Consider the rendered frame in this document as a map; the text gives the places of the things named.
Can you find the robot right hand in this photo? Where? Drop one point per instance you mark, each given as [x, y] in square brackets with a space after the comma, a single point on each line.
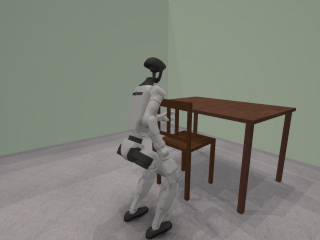
[169, 166]

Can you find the table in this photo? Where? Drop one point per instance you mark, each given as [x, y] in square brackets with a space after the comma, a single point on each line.
[244, 112]

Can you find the robot left forearm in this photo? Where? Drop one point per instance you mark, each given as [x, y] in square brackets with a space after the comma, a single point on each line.
[159, 117]

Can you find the robot right forearm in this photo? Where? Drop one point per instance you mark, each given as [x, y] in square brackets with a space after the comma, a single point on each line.
[157, 140]

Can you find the chair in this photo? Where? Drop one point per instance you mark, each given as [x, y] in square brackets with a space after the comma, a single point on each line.
[185, 141]

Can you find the left robot thigh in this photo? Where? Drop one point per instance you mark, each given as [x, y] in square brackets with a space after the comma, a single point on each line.
[148, 174]

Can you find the right robot upper arm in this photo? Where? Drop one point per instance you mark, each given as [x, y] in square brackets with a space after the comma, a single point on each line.
[157, 94]

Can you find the humanoid robot head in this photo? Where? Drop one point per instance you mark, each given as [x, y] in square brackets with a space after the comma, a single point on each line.
[154, 65]

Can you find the robot left hand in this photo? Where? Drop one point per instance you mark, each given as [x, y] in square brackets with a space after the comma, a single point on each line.
[164, 116]

